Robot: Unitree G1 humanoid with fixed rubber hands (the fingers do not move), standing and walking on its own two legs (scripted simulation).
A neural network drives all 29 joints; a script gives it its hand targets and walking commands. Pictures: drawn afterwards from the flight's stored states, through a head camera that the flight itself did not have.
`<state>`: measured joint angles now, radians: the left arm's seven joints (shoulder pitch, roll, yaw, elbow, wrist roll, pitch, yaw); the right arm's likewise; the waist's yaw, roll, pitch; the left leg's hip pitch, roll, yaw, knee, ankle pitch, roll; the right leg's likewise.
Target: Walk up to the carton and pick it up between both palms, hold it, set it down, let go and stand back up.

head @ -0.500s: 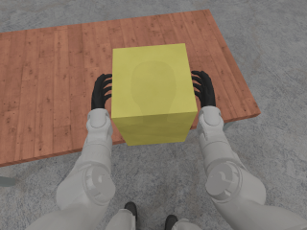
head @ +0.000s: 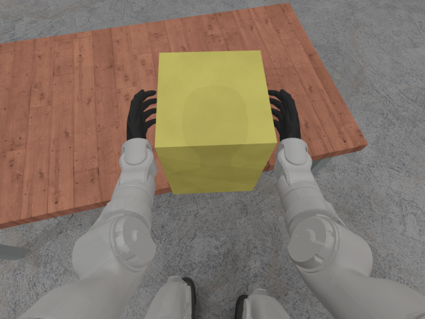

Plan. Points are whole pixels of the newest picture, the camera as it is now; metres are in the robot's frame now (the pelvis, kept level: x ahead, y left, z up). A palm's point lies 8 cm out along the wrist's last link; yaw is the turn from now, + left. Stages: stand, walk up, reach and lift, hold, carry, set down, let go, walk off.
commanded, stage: set down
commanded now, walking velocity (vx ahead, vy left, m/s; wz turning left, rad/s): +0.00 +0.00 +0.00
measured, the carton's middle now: (211, 130) +0.49 +0.05 -0.05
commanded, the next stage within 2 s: none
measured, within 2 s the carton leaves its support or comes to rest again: rests again in 0.04 s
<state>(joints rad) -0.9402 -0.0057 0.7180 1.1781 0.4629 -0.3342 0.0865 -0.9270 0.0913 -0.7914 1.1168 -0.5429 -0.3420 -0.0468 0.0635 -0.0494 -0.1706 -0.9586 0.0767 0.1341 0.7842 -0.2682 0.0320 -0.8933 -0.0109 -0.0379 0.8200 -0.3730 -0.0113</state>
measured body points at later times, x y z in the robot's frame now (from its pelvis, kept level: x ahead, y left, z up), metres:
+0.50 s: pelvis -0.01 +0.00 -0.03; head +0.13 +0.01 +0.40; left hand +0.44 +0.25 -0.01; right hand +0.49 -0.12 +0.00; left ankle +0.04 +0.11 -0.69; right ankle -0.01 -0.11 -0.69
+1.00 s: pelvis +0.01 +0.00 +0.01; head +0.13 +0.01 +0.44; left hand +0.47 +0.25 +0.07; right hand +0.53 -0.13 +0.08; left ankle +0.04 +0.11 -0.69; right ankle -0.01 -0.11 -0.69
